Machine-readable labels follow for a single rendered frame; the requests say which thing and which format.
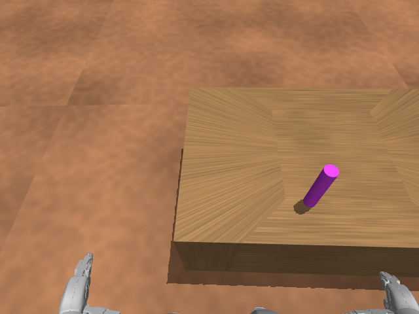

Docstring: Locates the can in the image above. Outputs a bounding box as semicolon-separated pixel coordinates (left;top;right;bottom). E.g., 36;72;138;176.
303;164;339;207

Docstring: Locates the right robot hand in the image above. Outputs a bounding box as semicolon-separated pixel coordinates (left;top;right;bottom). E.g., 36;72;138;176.
342;271;419;314

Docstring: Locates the left robot hand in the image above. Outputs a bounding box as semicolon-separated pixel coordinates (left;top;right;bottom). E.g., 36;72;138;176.
58;253;121;314

